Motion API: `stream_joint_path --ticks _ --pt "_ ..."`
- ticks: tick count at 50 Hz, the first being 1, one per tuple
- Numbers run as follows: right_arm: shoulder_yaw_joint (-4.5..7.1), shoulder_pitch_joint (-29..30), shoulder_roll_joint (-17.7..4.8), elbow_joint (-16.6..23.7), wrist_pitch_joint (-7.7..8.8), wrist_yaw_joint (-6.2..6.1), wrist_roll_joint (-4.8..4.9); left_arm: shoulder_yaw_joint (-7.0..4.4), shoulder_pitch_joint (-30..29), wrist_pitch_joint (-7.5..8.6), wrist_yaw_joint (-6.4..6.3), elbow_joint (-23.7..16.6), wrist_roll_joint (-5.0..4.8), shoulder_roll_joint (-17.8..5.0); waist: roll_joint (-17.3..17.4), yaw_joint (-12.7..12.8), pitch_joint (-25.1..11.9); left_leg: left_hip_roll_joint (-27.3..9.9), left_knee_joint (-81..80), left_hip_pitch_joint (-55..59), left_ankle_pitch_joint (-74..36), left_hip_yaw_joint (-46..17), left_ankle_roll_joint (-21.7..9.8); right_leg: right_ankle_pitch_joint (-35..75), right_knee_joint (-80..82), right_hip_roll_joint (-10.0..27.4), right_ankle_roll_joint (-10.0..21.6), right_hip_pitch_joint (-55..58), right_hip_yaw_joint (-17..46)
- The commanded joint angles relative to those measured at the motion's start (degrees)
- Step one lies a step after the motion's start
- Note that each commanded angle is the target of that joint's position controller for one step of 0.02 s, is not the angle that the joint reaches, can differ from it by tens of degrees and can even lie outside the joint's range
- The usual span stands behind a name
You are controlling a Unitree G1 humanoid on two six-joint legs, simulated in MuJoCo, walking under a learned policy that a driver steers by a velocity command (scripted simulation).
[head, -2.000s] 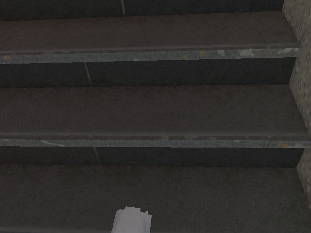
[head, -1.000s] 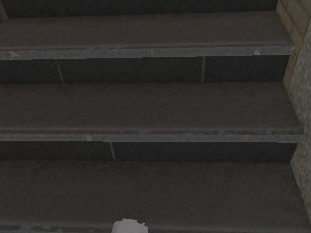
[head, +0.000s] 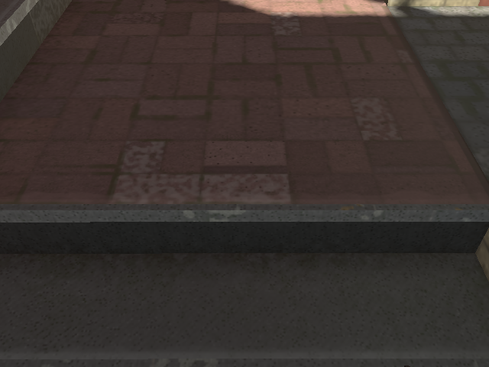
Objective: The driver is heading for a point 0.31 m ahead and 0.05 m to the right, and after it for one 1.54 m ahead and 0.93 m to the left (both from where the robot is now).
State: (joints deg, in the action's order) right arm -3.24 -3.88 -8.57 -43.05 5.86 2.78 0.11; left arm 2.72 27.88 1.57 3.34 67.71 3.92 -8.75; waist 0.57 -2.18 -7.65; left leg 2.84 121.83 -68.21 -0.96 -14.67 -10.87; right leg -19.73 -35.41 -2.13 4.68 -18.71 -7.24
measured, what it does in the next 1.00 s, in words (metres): climbs, turning left: left foot 0.17 m higher, then right foot 0.17 m higher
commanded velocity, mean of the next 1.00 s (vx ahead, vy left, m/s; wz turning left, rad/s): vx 0.20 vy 0.00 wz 0.36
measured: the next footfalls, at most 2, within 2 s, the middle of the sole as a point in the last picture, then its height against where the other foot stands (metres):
left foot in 0.24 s outside the picture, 0.17 m higher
right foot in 1.00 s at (276, 319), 0.17 m higher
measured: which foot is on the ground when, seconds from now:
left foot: up 0.00-0.22, down 0.24-1.00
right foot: down 0.00-0.26, up 0.28-0.98, down 1.00-1.00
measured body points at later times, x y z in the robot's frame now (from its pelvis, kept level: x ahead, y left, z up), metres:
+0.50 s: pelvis +0.23 +0.08 +0.17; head +0.22 +0.11 +0.62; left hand +0.39 +0.31 +0.07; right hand +0.28 -0.15 +0.03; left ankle +0.27 +0.14 -0.55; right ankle +0.23 -0.08 -0.28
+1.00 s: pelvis +0.37 +0.03 +0.21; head +0.38 +0.06 +0.66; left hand +0.56 +0.29 +0.18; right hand +0.53 -0.19 +0.09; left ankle +0.28 +0.13 -0.55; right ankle +0.52 -0.07 -0.38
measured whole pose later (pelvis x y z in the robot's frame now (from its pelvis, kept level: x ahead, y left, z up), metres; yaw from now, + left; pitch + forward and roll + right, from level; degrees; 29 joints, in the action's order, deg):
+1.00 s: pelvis +0.37 +0.03 +0.21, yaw +24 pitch +4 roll -3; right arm 3.2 -19.2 -12.1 -43.9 -5.1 -5.1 2.2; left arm 3.3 -1.2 2.0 -2.2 26.9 1.4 -5.7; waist 1.1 -1.5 -1.8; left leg 0.2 16.5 -6.9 10.4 -16.2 -1.3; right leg -28.7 -81.7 2.6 -1.9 -53.4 -2.2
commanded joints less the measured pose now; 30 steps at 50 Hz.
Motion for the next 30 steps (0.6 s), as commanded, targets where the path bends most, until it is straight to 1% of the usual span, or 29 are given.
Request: stream_joint_path --ticks 1,2,3,4,5,6,7,8,9,10,11,12,13,14,15,16,17,18,19,20,21,22,24,25,26,27,28,29,30 --pt "-4.06 -4.0 6.6 0.8 -1.61 -1.12 -0.36 1.39 -8.9 3.16 0.04 -5.1 -0.42 1.1 -2.0 -4.2 10.0 -1.5 2.3 -3.1 -4.1 9.1 3.7 11.2 17.6 9.6 4.2 -16.2 6.9" --pt "-4.56 -1.1 7.1 1.7 -1.72 -1.61 0.01 1.44 -3.7 2.82 -0.26 -3.7 -1.23 0.6 -3.7 -1.3 9.3 -1.9 5.1 -10.1 -1.5 9.4 4.1 10.2 17.6 11.3 5.0 -8.5 10.2" --pt "-5.01 2.6 7.4 3.8 -1.70 -1.86 0.29 1.09 -0.2 2.45 -0.81 -3.0 -1.95 -0.7 -4.5 0.5 9.2 -3.3 3.5 -15.6 1.6 9.8 4.8 9.1 18.0 12.1 4.4 -1.8 12.1" --pt "-5.67 8.5 6.4 7.2 -1.13 -1.52 0.54 0.75 2.9 1.88 -1.53 -2.9 -3.10 -1.7 -4.0 2.1 9.0 -5.5 -6.5 -17.2 4.1 11.0 5.8 4.8 19.8 12.1 3.0 1.7 13.6" --pt "-5.79 13.8 5.4 9.4 -0.80 -1.34 0.55 0.58 6.2 1.63 -2.66 -2.4 -3.22 -2.0 -4.5 4.8 8.4 -7.0 -10.7 -19.1 5.3 13.9 7.1 4.0 21.6 13.1 3.5 5.9 16.2" --pt "-5.90 17.7 4.8 11.5 -0.56 -1.07 0.77 0.34 9.1 1.42 -3.89 -2.2 -3.26 -2.5 -5.1 6.3 7.9 -9.1 -13.3 -21.5 5.8 16.3 8.3 4.4 23.8 15.0 4.0 10.5 18.4" --pt "-7.14 23.6 6.3 14.0 -0.34 -0.54 -0.32 -0.77 10.3 1.31 -5.51 -2.8 -3.88 -4.4 -4.8 7.4 6.4 -11.5 -20.4 -12.4 12.1 21.0 8.7 7.7 33.7 18.6 5.9 7.4 19.9" --pt "-7.21 26.8 6.0 15.7 -0.22 -0.26 -0.43 -1.33 10.9 1.03 -6.54 -2.6 -4.82 -4.9 -4.8 7.8 7.6 -12.6 -27.4 -7.4 15.2 20.9 8.9 12.2 35.9 19.2 6.4 8.9 19.2" --pt "-6.84 23.5 5.8 12.8 -0.99 0.28 0.07 -1.20 8.5 0.28 -6.17 -2.3 -4.77 -4.0 -2.8 6.6 4.5 -10.6 -35.8 3.9 15.0 26.8 7.7 23.8 35.9 16.8 5.7 9.9 10.3" --pt "-6.44 23.4 5.0 14.4 -0.20 0.57 0.65 -1.50 7.4 1.26 -5.65 -1.5 -5.33 -6.7 -11.7 3.5 2.6 -6.4 -48.0 23.4 21.6 29.1 5.3 58.7 32.5 15.6 6.3 5.1 7.1" --pt "-3.90 16.9 1.1 12.6 0.37 0.49 1.11 -1.17 11.7 2.18 -4.63 -0.4 -3.45 -7.4 -16.5 1.1 -4.5 -0.3 -48.9 34.0 23.5 30.7 2.9 97.5 22.5 15.3 6.2 12.6 4.2" --pt "-1.21 4.6 -4.0 8.2 -0.04 0.41 0.27 -2.05 9.1 2.11 -4.79 -0.9 -3.13 -11.1 -21.5 -5.2 -9.2 -0.2 -56.3 34.3 27.7 24.8 0.4 110.8 12.9 17.4 4.7 25.2 5.1" --pt "0.64 -6.8 -8.2 4.3 -0.51 0.55 -1.09 -2.93 1.9 2.58 -5.04 -3.5 -2.94 -13.5 -22.3 -10.6 -14.3 -2.9 -62.6 42.8 23.8 14.2 -1.8 107.9 2.3 16.9 3.7 25.7 5.4" --pt "2.76 -14.4 -12.8 0.0 -2.10 -0.25 -2.69 -2.88 3.7 3.85 -3.93 -5.8 -1.87 -9.2 -3.7 -8.5 -21.4 -12.0 -72.0 61.9 13.7 -8.0 -8.4 93.1 -12.8 10.7 1.7 5.6 5.2" --pt "4.43 -21.4 -16.5 -3.7 -5.32 -2.28 -3.58 -2.22 0.5 5.09 -2.05 -6.7 -1.25 -5.0 16.5 -9.8 -22.7 -21.1 -100.1 73.1 6.7 -33.6 -14.3 20.8 -37.3 -0.7 -1.0 -10.7 7.5" --pt "3.38 -18.1 -12.0 -4.5 -6.12 -3.02 -4.79 -3.17 -0.8 5.21 0.61 -6.3 -2.25 -3.4 10.7 -6.6 -21.3 -23.0 -104.0 67.2 15.4 -41.5 -11.4 10.6 -67.0 -1.8 -3.0 -17.7 17.3" --pt "2.05 -10.3 -6.4 -5.2 -6.44 -2.43 -3.60 -2.56 -9.6 4.40 1.43 -12.4 -3.13 0.6 4.8 -2.5 -9.7 -20.3 -101.5 55.5 22.1 -32.1 -5.7 10.6 -78.0 0.5 -2.0 -25.6 17.1" --pt "1.62 -5.7 -3.1 -6.3 -6.10 -1.67 -2.47 -1.72 -17.2 3.80 0.47 -18.1 -2.52 2.8 0.0 0.3 0.5 -18.2 -99.0 45.7 22.0 -20.9 -2.2 11.2 -83.7 1.5 -0.4 -30.5 15.5" --pt "1.33 -4.2 -0.8 -8.3 -4.90 -0.80 -2.19 -1.67 -18.8 3.86 -0.63 -22.0 -1.92 1.3 -4.5 3.2 4.6 -14.8 -96.8 40.9 18.6 -11.9 1.1 12.8 -85.1 2.5 1.4 -33.2 14.5" --pt "1.09 -4.0 1.2 -10.3 -4.42 -0.33 -2.30 -1.42 -16.2 3.95 -1.25 -23.9 -2.23 0.6 -3.6 6.2 6.1 -11.9 -96.0 39.7 13.6 -5.7 2.6 12.6 -85.9 3.0 2.7 -35.0 14.3" --pt "1.04 -4.0 1.9 -10.7 -4.27 0.14 -2.62 -0.74 -13.6 4.28 -1.76 -24.5 -2.67 1.7 -1.9 7.8 6.8 -10.2 -96.0 40.7 7.8 -0.4 3.6 13.4 -86.1 3.3 3.4 -37.7 14.2" --pt "1.50 -5.4 0.8 -10.6 -4.37 0.36 -2.62 0.13 -12.2 4.46 -2.57 -24.8 -2.39 2.9 -0.6 7.8 6.5 -9.3 -95.2 43.1 -0.9 3.7 4.8 15.8 -83.9 3.2 3.2 -40.7 13.4" --pt "1.46 -7.0 0.7 -9.6 -4.18 0.41 -3.37 0.42 -10.7 3.34 -3.85 -24.6 -3.01 2.0 1.4 9.2 5.8 -7.8 -94.6 41.4 -8.1 8.7 5.7 17.3 -79.2 3.9 1.0 -42.1 10.1" --pt "1.58 -6.6 0.1 -8.7 -4.51 0.01 -3.70 0.57 -12.0 2.60 -4.42 -25.2 -2.56 1.7 1.8 9.4 5.0 -6.2 -93.9 38.3 -10.7 10.7 6.2 20.1 -75.1 4.2 -0.6 -40.1 8.1" --pt "1.73 -8.7 -1.2 -8.2 -4.86 -0.55 -4.43 0.71 -14.1 2.12 -4.93 -25.3 -2.15 2.4 4.8 8.2 3.5 -6.6 -92.5 40.0 -18.0 9.2 5.0 21.1 -83.1 2.8 -2.4 -42.0 5.3" --pt "1.84 -9.5 -2.3 -6.9 -4.95 -1.12 -4.84 0.57 -14.2 1.93 -5.11 -25.9 -2.14 2.1 5.5 8.1 2.1 -6.8 -91.9 40.4 -18.5 7.7 4.6 22.3 -84.8 3.2 -3.6 -43.3 5.4" --pt "2.41 -10.6 -4.0 -6.3 -5.64 -2.11 -4.30 0.79 -15.8 1.70 -4.77 -27.3 -2.02 2.1 6.6 7.1 1.8 -7.1 -92.2 43.2 -17.1 4.8 4.3 23.2 -86.0 3.7 -4.3 -46.6 5.7" --pt "2.57 -13.0 -4.6 -6.0 -6.20 -2.97 -4.21 0.86 -17.6 1.48 -4.65 -27.9 -2.28 2.5 7.6 5.4 0.9 -8.8 -92.6 48.4 -13.7 0.0 3.6 20.9 -92.7 3.7 -5.0 -52.2 6.5" --pt "2.93 -14.5 -5.4 -5.2 -6.70 -3.77 -3.68 0.99 -19.4 1.47 -4.63 -29.5 -2.57 2.6 6.5 4.2 0.7 -9.9 -93.4 52.3 -9.5 -3.5 3.1 18.8 -95.0 4.2 -5.7 -56.4 7.8"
